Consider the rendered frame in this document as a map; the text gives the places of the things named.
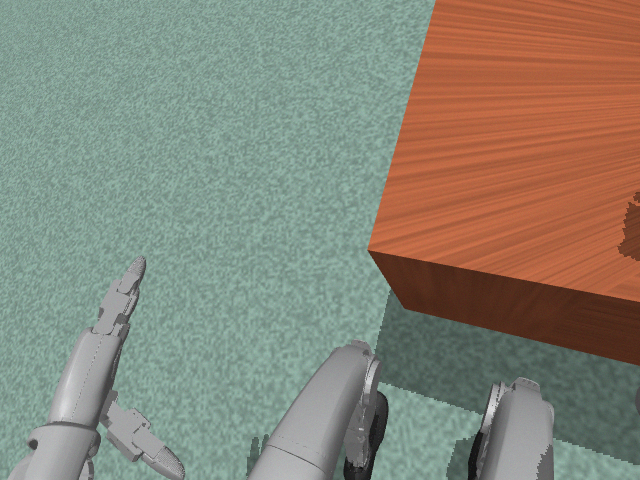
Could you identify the left robot hand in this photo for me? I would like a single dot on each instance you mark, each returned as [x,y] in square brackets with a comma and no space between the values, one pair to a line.
[84,393]

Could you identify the left robot arm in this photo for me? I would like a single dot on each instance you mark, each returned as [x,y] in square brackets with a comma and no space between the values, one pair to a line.
[62,451]

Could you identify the left robot foot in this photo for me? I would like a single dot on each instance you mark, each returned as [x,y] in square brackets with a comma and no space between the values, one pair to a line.
[376,436]

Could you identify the right robot foot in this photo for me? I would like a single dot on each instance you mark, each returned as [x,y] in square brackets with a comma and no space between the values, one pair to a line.
[472,468]

